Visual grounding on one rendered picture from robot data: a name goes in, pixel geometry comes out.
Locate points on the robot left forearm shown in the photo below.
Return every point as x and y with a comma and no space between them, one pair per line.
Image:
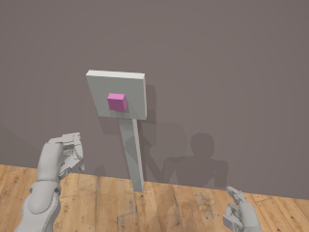
41,207

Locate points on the panel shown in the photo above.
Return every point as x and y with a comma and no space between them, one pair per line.
133,86

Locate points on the button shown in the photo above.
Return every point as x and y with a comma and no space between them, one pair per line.
117,102

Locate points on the robot right hand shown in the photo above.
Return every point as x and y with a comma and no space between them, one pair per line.
241,217

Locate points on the robot left hand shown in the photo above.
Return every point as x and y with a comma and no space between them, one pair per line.
52,157

